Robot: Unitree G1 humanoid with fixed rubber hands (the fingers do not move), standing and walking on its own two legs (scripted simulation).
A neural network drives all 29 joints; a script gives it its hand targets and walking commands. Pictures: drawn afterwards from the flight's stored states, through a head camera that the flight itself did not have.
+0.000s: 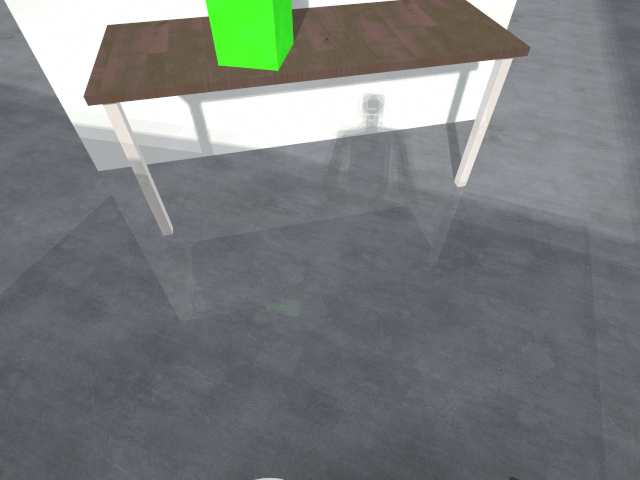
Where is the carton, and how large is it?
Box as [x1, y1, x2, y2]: [206, 0, 293, 70]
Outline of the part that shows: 206,0 218,64 275,70 278,69 293,43 290,0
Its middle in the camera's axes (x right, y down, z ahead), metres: -0.21 -0.70 +1.21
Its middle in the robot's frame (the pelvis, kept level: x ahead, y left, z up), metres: +1.38 +0.24 +0.02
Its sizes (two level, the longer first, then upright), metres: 0.210 0.200 0.250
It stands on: a table, 0.65 m high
